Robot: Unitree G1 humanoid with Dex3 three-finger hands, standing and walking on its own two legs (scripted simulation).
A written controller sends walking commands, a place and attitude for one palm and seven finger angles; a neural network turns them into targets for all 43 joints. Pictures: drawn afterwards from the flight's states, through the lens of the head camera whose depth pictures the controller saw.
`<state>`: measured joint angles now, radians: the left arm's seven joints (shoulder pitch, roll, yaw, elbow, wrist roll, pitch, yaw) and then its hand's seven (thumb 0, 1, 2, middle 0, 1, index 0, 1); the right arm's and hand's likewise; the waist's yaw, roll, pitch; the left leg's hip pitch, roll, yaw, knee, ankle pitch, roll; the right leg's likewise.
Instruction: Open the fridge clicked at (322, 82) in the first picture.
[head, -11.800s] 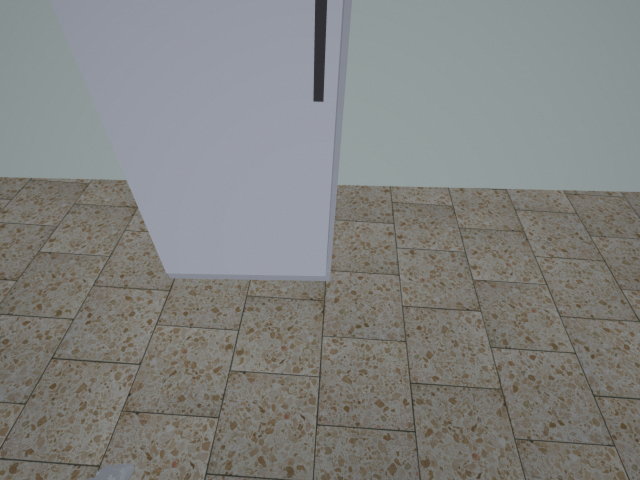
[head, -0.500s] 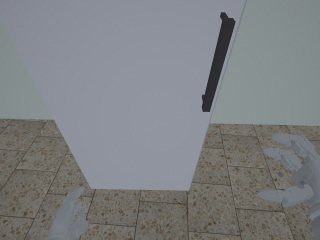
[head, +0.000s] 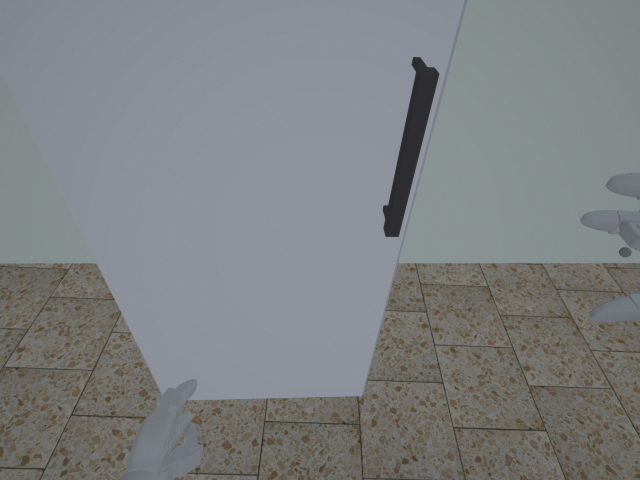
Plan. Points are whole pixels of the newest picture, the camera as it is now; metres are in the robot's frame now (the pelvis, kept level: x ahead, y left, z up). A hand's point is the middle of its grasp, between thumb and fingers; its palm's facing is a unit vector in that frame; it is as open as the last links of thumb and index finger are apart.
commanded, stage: raise the hand to about handle height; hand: right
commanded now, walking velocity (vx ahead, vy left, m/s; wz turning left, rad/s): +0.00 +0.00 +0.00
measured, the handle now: (403, 156) +0.52 -0.12 +0.18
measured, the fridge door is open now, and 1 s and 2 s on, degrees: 0 0 0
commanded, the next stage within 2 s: move the hooked fingers beside the handle in 0.46 s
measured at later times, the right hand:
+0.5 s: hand (568, 265) +0.29 -0.26 +0.19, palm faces +0.06 +0.99 -0.09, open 14.0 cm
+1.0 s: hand (527, 228) +0.34 -0.23 +0.20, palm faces +0.02 +1.00 -0.05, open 14.0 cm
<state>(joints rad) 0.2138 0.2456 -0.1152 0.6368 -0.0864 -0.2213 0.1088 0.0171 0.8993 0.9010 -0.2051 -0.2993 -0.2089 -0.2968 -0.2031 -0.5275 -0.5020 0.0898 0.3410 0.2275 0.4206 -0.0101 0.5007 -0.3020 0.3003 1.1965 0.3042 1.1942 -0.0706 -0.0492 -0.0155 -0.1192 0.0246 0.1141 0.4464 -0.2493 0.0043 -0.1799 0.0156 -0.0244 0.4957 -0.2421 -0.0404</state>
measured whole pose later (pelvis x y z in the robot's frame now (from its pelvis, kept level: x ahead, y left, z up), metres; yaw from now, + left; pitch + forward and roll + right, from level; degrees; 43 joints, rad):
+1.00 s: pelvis +0.01 +0.01 +0.00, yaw +1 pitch -2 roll +0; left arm 0.21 0.26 -0.08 0.62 -0.09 -0.20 0.11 0.02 0.90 0.90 -0.20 -0.30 -0.21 -0.30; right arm -0.28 -0.45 -0.41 0.18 0.31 0.23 0.37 -0.01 0.50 -0.30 0.30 1.20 0.30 1.20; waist -0.03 -0.05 -0.02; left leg -0.16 0.01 0.10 0.48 -0.28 0.02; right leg -0.20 0.00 -0.04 0.50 -0.26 -0.02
